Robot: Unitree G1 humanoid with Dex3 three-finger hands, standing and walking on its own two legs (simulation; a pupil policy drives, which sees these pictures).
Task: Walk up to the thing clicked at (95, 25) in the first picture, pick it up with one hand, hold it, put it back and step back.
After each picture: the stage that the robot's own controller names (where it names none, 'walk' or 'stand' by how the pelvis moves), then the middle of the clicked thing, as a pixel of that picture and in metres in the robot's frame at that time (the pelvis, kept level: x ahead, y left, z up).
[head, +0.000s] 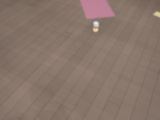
stand; (95, 26) +1.72 -0.18 -0.72
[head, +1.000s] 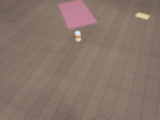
walk; (77, 36) +1.60 +0.17 -0.70
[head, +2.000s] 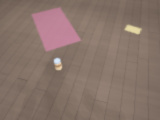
walk; (57, 64) +1.02 +0.30 -0.71
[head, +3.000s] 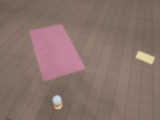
walk; (57, 102) +0.62 +0.21 -0.69
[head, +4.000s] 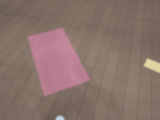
stand; out of the picture +0.43 +0.16 -0.70
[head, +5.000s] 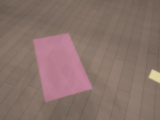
stand; out of the picture +0.39 +0.16 -0.71
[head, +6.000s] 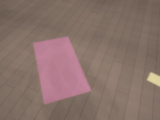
stand; out of the picture +0.40 +0.18 -0.72
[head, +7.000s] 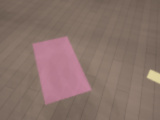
stand; out of the picture +0.40 +0.18 -0.73
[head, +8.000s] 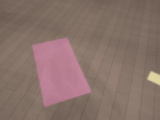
stand; out of the picture +0.38 +0.19 -0.73
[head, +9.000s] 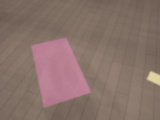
stand; out of the picture +0.37 +0.19 -0.73
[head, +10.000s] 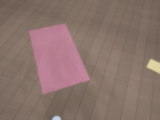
go down; out of the picture +0.39 +0.18 -0.71
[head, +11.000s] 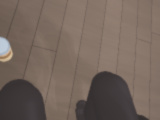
go down; (2, 50) +0.46 +0.25 -0.28
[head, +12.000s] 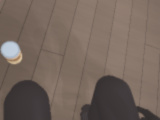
close in; (12, 53) +0.45 +0.24 -0.30
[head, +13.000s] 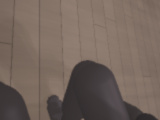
close in; out of the picture +0.44 +0.29 -0.22
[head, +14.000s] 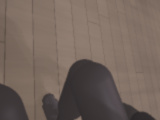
close; out of the picture +0.43 +0.29 -0.23
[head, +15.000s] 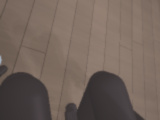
lift; out of the picture +0.36 +0.26 -0.16
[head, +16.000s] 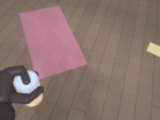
lift; (29, 89) +0.32 +0.18 +0.01
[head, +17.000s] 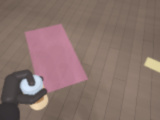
hold; (35, 93) +0.32 +0.17 -0.01
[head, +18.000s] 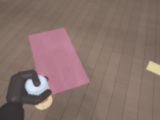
hold; (40, 93) +0.32 +0.16 +0.00
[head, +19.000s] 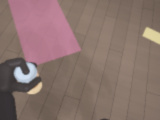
crouch; (29, 79) +0.37 +0.18 -0.06
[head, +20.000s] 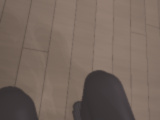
lower; out of the picture +0.47 +0.28 -0.13
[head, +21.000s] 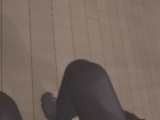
lower; out of the picture +0.43 +0.30 -0.23
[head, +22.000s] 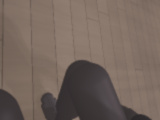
lower; out of the picture +0.43 +0.30 -0.23
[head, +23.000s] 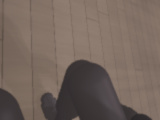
lower; out of the picture +0.43 +0.30 -0.23
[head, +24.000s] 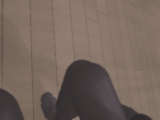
lower; out of the picture +0.43 +0.30 -0.23
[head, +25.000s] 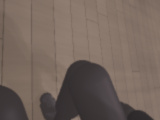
open; out of the picture +0.42 +0.29 -0.23
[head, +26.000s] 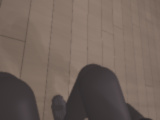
stand; out of the picture +0.43 +0.28 -0.25
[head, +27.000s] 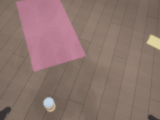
stand; (49, 104) +0.41 +0.19 -0.58
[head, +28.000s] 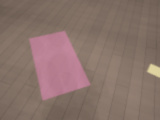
stand; out of the picture +0.39 +0.18 -0.67
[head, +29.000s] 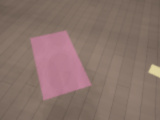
stand; out of the picture +0.38 +0.18 -0.67
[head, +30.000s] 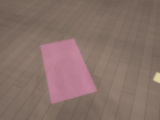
stand; out of the picture +0.41 +0.17 -0.72
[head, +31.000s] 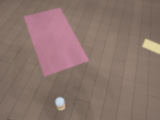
walk; (60, 103) +0.47 +0.15 -0.70
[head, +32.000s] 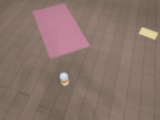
walk; (64, 79) +0.74 +0.18 -0.70
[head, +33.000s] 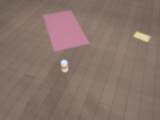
stand; (64, 66) +1.04 +0.21 -0.70
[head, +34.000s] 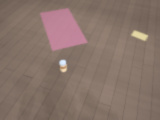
stand; (63, 65) +1.02 +0.19 -0.72
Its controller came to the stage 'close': yes
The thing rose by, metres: 0.71
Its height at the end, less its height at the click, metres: +0.00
